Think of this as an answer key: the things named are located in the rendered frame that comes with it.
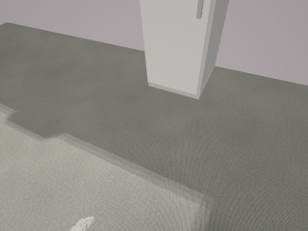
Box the fridge door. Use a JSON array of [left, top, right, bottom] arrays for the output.
[[140, 0, 213, 95]]

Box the left robot hand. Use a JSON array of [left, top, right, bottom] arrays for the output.
[[69, 217, 94, 231]]

